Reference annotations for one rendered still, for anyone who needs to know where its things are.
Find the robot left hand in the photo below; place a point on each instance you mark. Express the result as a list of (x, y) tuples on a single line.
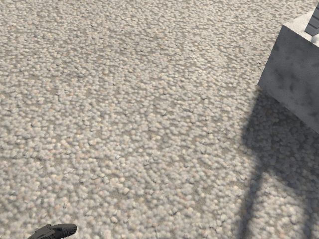
[(58, 231)]

